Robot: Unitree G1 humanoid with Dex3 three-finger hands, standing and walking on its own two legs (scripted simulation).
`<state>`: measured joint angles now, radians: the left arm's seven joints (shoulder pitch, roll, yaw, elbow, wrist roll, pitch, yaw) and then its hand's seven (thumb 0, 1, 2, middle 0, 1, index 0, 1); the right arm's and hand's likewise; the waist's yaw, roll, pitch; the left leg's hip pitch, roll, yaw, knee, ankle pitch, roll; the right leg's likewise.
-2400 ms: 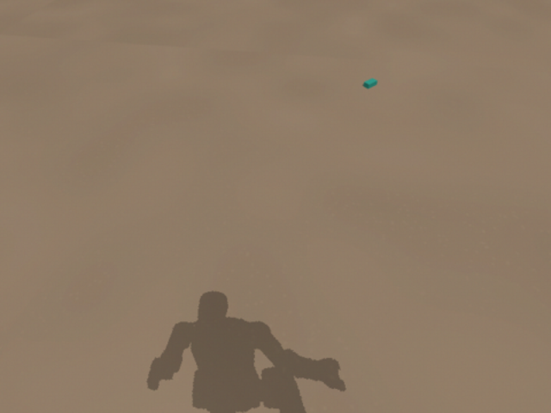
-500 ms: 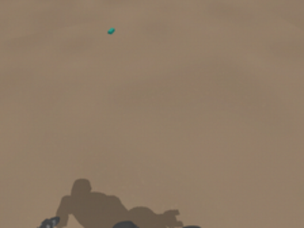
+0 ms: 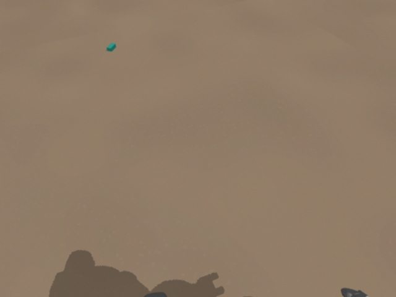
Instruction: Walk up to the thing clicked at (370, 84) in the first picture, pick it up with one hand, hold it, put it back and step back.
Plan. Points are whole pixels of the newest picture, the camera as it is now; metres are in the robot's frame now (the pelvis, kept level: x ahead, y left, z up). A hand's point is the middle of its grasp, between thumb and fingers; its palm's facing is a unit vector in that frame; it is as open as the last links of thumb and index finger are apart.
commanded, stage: walk up
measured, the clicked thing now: (111, 47) +2.26 +0.81 -0.74
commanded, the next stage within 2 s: stand in 0.58 s
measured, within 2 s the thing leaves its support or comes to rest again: neither
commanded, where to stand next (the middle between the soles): +0.07 +0.03 m, yaw -3 degrees
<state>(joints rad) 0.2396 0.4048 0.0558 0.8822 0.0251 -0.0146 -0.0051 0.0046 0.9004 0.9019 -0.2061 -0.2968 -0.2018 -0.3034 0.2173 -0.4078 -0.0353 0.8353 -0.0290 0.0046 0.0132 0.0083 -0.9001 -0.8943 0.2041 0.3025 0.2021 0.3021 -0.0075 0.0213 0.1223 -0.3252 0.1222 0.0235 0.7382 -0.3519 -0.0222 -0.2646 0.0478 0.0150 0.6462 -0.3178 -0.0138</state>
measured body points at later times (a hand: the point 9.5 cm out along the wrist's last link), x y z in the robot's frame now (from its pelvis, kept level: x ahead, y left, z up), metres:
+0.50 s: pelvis +0.01 +0.01 +0.02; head +0.02 +0.01 +0.47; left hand +0.12 +0.31 -0.10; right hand +0.07 -0.29 -0.11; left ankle +0.02 +0.15 -0.72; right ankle +0.02 -0.12 -0.72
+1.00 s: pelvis +0.01 +0.01 +0.03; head +0.02 +0.01 +0.48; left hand +0.10 +0.31 -0.10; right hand +0.07 -0.29 -0.10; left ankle +0.02 +0.15 -0.72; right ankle +0.02 -0.12 -0.72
